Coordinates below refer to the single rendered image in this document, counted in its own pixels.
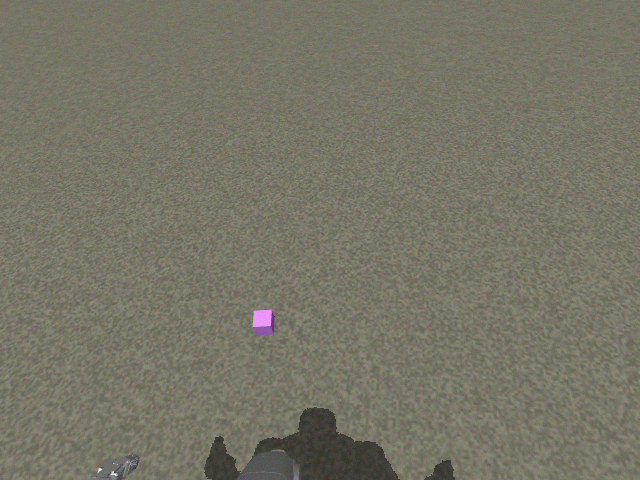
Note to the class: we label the cube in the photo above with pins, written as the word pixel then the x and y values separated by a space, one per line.
pixel 263 322

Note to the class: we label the left robot hand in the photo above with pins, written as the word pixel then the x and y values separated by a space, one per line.
pixel 117 469

